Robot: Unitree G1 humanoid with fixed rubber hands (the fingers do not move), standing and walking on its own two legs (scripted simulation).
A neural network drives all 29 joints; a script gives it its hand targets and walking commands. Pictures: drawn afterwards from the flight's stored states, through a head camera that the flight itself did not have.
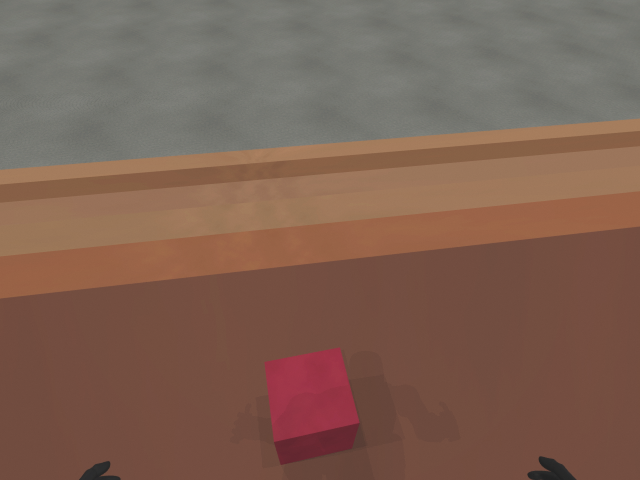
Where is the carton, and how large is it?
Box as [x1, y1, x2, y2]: [264, 347, 359, 464]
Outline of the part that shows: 339,347 264,362 273,437 281,464 351,448 359,422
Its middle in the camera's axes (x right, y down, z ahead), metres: -0.02 +0.48 +1.09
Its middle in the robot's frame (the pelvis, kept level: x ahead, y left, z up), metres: +0.41 +0.03 -0.66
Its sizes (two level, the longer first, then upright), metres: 0.210 0.200 0.250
